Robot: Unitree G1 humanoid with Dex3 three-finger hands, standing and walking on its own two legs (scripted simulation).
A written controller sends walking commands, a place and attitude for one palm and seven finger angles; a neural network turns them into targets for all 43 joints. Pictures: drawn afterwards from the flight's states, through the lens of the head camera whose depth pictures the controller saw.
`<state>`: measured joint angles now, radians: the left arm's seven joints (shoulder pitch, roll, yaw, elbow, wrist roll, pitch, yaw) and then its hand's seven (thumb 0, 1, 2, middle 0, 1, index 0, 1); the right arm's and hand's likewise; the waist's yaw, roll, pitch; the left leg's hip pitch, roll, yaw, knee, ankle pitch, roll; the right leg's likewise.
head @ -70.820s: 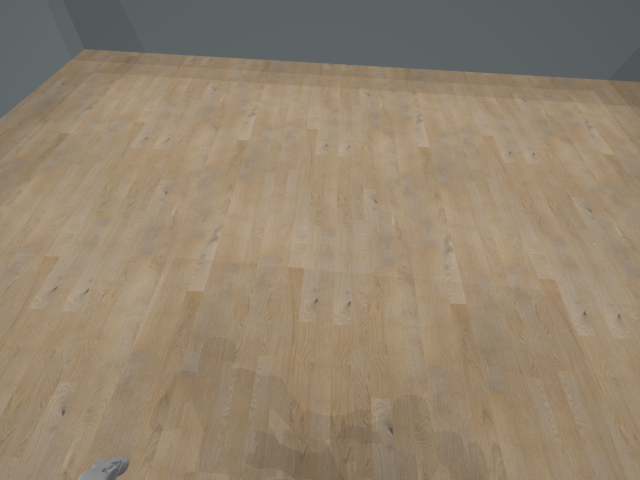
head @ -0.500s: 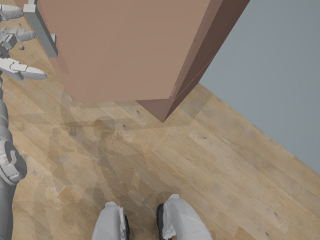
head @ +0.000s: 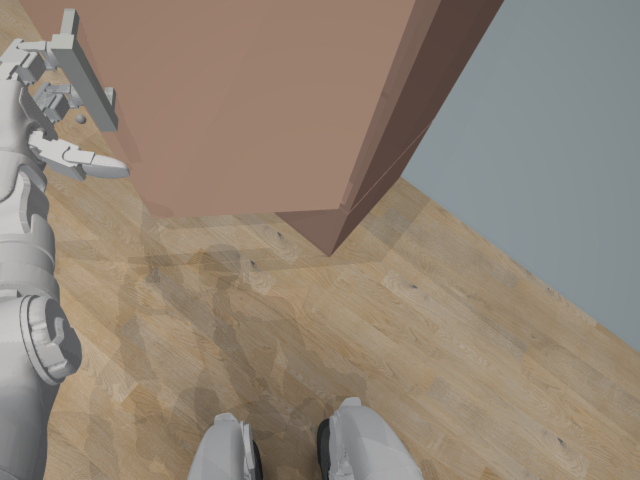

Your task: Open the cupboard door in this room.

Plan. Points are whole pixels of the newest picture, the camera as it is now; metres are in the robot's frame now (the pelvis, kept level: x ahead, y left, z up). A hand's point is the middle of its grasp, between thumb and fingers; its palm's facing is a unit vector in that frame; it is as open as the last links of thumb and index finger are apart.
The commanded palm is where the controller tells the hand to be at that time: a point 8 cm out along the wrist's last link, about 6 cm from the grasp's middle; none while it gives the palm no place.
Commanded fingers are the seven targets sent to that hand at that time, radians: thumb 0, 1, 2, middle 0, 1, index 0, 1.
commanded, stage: slide the fingers in behind the handle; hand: left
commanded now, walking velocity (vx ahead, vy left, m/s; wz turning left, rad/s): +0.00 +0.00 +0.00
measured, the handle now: (91, 75) +0.58 +0.22 +0.07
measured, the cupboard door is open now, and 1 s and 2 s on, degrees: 46 46 49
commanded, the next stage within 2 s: close the thumb around the handle in 0.82 s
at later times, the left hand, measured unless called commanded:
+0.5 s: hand (109, 118) +0.52 +0.19 +0.06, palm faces +0.01 -1.00 +0.01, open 14.0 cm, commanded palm +0.50 +0.23 +0.06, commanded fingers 0.00 -0.50 0.30 -0.30 -1.20 -0.30 -1.20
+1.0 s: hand (112, 116) +0.52 +0.19 +0.06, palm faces +0.03 -1.00 -0.01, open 13.9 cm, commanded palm +0.50 +0.23 +0.06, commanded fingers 0.00 -0.22 0.42 -0.32 -1.23 -0.32 -1.23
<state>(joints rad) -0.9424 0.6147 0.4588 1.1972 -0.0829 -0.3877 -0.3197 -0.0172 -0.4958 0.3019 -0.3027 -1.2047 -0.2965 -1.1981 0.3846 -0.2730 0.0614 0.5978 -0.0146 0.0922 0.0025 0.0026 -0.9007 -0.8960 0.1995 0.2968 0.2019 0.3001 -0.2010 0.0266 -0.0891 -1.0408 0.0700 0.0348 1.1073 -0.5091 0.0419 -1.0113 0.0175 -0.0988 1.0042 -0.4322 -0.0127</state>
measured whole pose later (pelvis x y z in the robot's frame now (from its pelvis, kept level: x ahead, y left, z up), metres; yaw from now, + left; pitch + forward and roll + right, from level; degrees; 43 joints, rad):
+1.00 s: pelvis +0.00 +0.00 +0.00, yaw +0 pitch +25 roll -4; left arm -0.97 0.54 0.42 1.21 -0.07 -0.41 -0.24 -0.02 -0.48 0.31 -0.31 -1.21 -0.30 -1.20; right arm 0.40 -0.27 0.05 0.62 -0.02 0.08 0.01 0.00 -0.90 -0.90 0.20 0.30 0.20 0.30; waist -0.20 0.03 -0.09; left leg -1.05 0.06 0.04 1.11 -0.50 0.04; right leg -1.02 0.01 -0.09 1.02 -0.44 -0.02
